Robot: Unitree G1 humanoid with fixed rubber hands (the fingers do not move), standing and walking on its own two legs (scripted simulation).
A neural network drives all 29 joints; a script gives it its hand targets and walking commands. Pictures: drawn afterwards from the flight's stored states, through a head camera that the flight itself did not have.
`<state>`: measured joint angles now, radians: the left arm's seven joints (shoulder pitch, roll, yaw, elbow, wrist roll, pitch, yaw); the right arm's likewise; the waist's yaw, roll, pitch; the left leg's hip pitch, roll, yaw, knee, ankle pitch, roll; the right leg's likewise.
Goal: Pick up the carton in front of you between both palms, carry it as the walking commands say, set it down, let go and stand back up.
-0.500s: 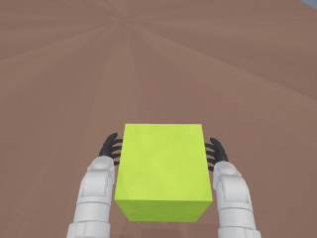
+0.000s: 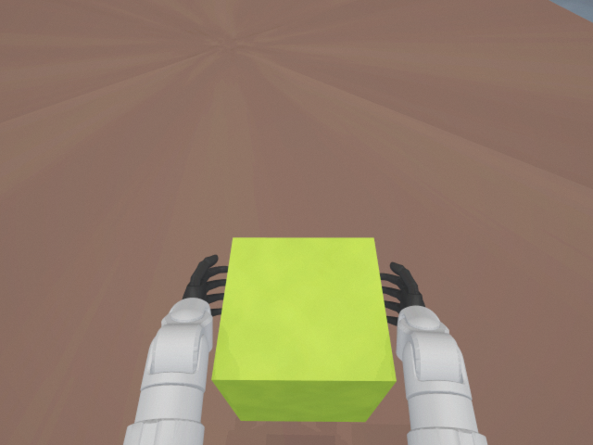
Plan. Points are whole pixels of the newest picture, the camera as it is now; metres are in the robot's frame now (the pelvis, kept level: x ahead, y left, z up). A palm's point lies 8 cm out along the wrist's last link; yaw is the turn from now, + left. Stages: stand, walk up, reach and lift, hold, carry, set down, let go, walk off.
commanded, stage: carry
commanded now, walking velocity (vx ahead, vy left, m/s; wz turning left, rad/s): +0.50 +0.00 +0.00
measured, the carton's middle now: (303, 335) +0.29 +0.00 -0.05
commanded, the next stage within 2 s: none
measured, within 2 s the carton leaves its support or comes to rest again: neither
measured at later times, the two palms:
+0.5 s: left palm (230, 206) +0.46 +0.13 +0.06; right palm (406, 214) +0.46 -0.17 +0.06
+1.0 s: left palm (237, 141) +0.67 +0.15 +0.06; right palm (378, 153) +0.65 -0.15 +0.05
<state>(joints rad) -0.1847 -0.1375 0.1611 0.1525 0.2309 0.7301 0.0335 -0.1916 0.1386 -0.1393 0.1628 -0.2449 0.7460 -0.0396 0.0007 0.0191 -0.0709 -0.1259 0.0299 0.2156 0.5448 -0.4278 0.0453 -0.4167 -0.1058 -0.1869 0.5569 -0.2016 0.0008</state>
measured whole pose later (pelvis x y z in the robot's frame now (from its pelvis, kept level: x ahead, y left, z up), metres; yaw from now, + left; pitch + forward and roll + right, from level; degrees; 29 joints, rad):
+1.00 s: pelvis +0.37 +0.01 +0.01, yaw -2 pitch +2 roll +0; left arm -0.18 -0.14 0.13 0.07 0.22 0.72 0.04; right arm -0.17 0.13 -0.13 0.08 -0.21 0.73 -0.05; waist -0.01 0.02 -0.07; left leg -0.20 0.07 0.21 0.46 -0.29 0.01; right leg -0.28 -0.06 -0.18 0.45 -0.21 -0.01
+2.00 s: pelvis +0.37 +0.01 +0.01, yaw -1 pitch +2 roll +0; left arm -0.22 -0.14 0.18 0.18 0.25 0.72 0.03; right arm -0.22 0.14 -0.16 0.18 -0.25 0.74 -0.04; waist 0.00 0.00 -0.10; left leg -0.22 0.07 0.20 0.50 -0.31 0.01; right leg -0.30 -0.07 -0.18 0.50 -0.23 -0.01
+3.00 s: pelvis +0.34 +0.01 +0.02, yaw +3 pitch -7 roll +0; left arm -0.24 -0.15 0.20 0.22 0.26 0.70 0.01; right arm -0.22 0.14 -0.17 0.19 -0.27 0.74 -0.01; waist 0.01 0.01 0.04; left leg -0.06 -0.01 0.04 0.40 -0.22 0.02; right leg -0.11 -0.02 -0.01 0.38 -0.15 0.02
